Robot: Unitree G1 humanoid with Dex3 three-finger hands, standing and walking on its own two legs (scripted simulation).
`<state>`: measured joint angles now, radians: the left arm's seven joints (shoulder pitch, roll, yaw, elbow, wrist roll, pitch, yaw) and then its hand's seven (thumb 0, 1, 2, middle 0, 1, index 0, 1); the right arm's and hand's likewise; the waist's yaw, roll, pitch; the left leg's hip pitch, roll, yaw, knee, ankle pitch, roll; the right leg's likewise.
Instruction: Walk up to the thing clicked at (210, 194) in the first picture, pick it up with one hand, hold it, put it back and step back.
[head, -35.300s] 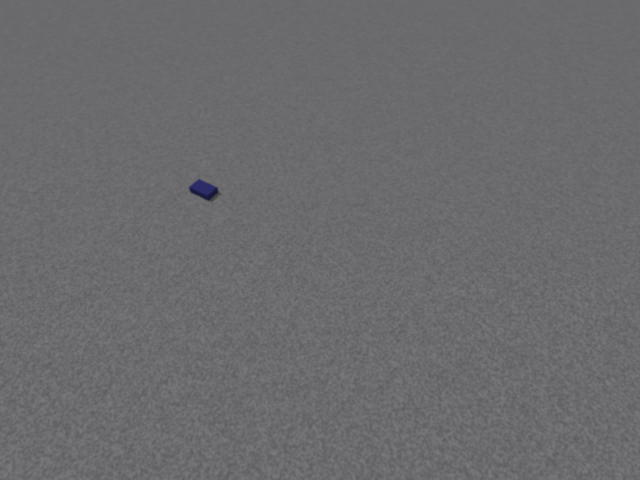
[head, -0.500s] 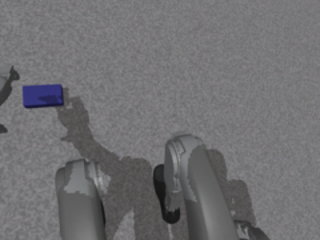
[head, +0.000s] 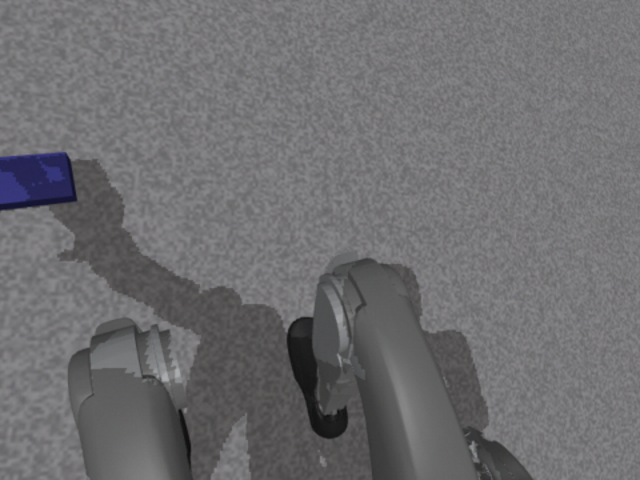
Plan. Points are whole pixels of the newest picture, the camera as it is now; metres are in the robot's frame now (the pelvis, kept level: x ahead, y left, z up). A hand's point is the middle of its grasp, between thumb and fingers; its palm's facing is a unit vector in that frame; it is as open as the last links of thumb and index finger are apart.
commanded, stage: rise first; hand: left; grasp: from above
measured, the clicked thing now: (27, 181) +0.54 +0.26 -0.32
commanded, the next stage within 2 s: none
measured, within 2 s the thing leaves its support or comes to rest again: neither
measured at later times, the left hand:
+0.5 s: hand out of the picture +0.50 +0.30 -0.20, palm faces -0.47 -0.05 -0.88, open 13.5 cm
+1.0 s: hand out of the picture +0.50 +0.29 -0.21, palm faces -0.46 -0.04 -0.89, open 13.4 cm
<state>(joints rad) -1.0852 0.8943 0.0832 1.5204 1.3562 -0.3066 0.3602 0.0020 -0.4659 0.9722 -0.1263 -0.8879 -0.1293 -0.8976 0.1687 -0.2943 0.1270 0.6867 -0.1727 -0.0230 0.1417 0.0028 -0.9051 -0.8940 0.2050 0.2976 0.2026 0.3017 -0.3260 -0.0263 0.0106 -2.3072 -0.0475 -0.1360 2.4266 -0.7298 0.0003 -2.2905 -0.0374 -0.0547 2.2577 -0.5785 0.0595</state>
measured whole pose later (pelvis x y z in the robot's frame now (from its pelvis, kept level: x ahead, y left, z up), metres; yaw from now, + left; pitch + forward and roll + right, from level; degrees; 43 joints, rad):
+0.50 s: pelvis +0.00 +0.00 +0.00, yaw -2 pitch +34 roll -11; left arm -1.10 0.95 0.08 1.53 1.35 -0.33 0.37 0.00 -0.39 0.91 -0.19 -0.84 -0.19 -0.85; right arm 0.17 -0.31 0.17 0.65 -0.17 -0.02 0.16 0.00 -0.91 -0.89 0.20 0.30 0.20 0.30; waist -0.35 -0.04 0.05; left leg -2.31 -0.04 -0.16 2.45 -0.74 0.00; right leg -2.28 -0.03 -0.07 2.26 -0.58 0.06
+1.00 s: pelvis +0.00 +0.01 -0.01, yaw -3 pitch +34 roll -13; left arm -1.10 0.96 0.09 1.53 1.36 -0.29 0.40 0.00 -0.38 0.89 -0.19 -0.87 -0.20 -0.87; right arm 0.19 -0.31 0.19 0.64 -0.17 -0.06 0.17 0.00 -0.91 -0.89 0.20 0.30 0.20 0.30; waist -0.37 -0.05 0.07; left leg -2.33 -0.04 -0.17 2.46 -0.73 0.01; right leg -2.29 -0.03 -0.08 2.26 -0.57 0.06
